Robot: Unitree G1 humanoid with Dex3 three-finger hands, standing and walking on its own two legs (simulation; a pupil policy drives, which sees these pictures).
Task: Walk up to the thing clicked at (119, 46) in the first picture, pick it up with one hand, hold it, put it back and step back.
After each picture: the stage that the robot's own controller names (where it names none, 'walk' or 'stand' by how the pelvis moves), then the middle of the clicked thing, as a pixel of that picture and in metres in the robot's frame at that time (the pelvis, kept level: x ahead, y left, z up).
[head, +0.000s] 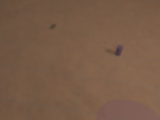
stand; (118, 50) +1.29 -0.44 -0.72
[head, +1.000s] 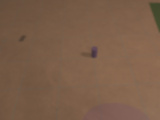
walk; (94, 52) +1.23 -0.06 -0.69
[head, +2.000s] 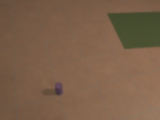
walk; (58, 88) +0.75 +0.20 -0.69
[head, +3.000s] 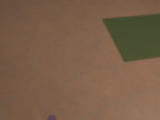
walk; out of the picture +0.44 +0.20 -0.70
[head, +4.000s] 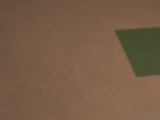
stand; out of the picture +0.37 +0.17 -0.72
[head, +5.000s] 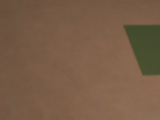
stand; out of the picture +0.36 +0.15 -0.72
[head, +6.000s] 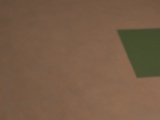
stand; out of the picture +0.37 +0.18 -0.73
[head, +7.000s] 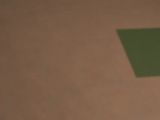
stand; out of the picture +0.36 +0.18 -0.73
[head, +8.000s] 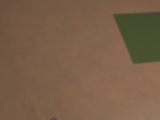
go down; out of the picture +0.37 +0.18 -0.71
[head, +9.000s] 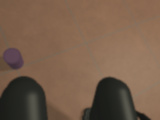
go down; (14, 59) +0.42 +0.25 -0.29
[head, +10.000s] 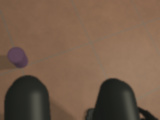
close in; (18, 58) +0.42 +0.26 -0.29
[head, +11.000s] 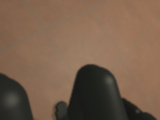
close in; out of the picture +0.39 +0.30 -0.21
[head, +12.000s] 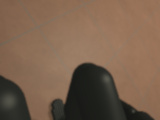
close; out of the picture +0.39 +0.30 -0.21
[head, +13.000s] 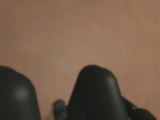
lift; out of the picture +0.35 +0.27 -0.22
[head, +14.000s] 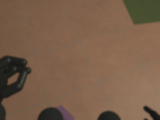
close; (63, 115) +0.30 +0.09 -0.53
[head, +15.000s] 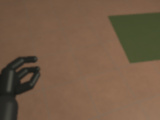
go down; out of the picture +0.29 +0.05 -0.70
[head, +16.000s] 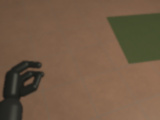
stand; out of the picture +0.32 +0.03 -0.70
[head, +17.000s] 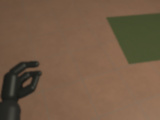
stand; out of the picture +0.34 +0.00 -0.70
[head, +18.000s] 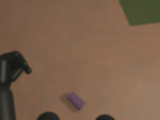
crouch; (75, 100) +0.39 +0.00 -0.56
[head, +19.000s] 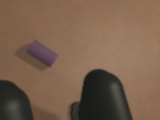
lower; (42, 53) +0.45 +0.06 -0.27
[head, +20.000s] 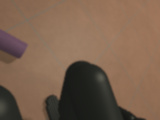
lower; (8, 43) +0.47 +0.09 -0.25
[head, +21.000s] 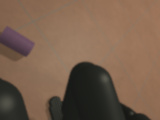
lower; (16, 41) +0.48 +0.08 -0.24
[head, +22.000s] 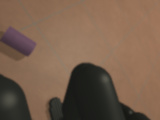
lower; (18, 41) +0.48 +0.08 -0.24
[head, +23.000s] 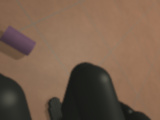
lower; (18, 41) +0.49 +0.08 -0.24
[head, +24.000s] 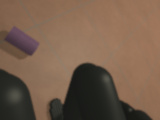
open; (22, 41) +0.49 +0.07 -0.24
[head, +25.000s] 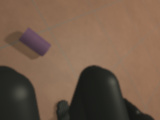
stand; (35, 42) +0.50 +0.06 -0.24
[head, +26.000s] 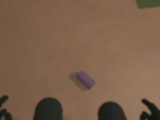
walk; (85, 79) +0.46 -0.04 -0.49
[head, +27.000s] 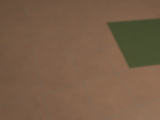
stand; out of the picture +0.41 -0.07 -0.69
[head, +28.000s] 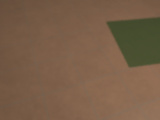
stand; out of the picture +0.40 -0.06 -0.69
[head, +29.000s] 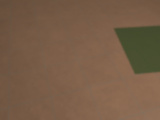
stand; out of the picture +0.41 -0.08 -0.74
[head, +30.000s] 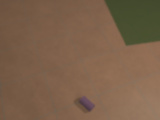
walk; (86, 103) +0.48 -0.08 -0.72
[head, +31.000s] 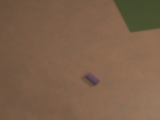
walk; (92, 78) +0.76 -0.04 -0.73
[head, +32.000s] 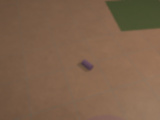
stand; (87, 64) +1.04 -0.06 -0.73
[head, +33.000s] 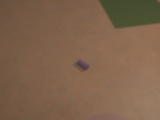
stand; (83, 64) +1.02 -0.02 -0.75
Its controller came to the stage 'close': yes
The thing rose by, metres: 0.01
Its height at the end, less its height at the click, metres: -0.02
